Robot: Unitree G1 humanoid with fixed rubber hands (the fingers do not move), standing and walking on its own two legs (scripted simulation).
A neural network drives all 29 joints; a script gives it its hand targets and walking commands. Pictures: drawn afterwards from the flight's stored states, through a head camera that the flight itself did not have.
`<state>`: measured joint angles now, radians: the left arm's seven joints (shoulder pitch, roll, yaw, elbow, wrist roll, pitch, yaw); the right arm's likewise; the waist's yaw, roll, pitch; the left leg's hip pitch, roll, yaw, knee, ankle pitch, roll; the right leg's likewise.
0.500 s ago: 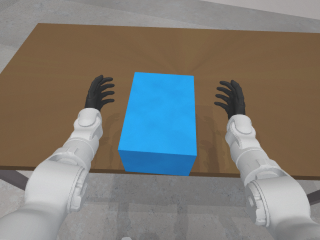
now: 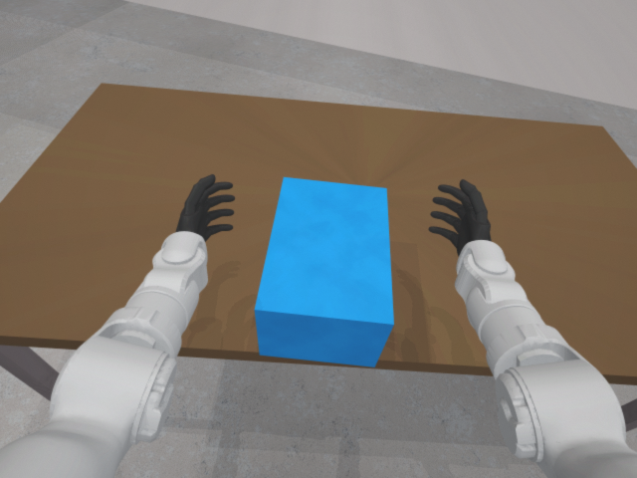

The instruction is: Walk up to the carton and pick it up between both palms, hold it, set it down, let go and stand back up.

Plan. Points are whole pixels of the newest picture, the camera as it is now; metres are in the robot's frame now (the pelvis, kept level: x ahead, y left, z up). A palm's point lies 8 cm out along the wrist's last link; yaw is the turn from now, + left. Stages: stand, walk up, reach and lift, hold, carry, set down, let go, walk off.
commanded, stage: set down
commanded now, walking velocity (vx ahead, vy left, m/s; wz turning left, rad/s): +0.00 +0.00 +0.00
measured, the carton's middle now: (326, 267) +0.48 -0.01 -0.05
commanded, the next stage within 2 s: none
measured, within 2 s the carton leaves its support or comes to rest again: neither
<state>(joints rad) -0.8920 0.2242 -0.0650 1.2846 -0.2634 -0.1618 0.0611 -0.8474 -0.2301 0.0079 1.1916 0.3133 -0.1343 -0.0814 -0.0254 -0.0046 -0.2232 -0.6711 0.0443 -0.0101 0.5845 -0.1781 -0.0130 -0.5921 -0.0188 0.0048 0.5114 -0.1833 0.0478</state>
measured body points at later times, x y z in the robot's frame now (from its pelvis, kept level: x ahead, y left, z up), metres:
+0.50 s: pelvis +0.01 -0.01 +0.01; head +0.04 -0.01 +0.46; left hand +0.40 +0.18 +0.05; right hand +0.39 -0.21 +0.05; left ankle +0.05 +0.12 -0.73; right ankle +0.03 -0.16 -0.73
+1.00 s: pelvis +0.03 -0.01 +0.02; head +0.04 +0.00 +0.47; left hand +0.34 +0.21 +0.01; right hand +0.33 -0.20 +0.02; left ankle +0.05 +0.12 -0.73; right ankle +0.03 -0.16 -0.73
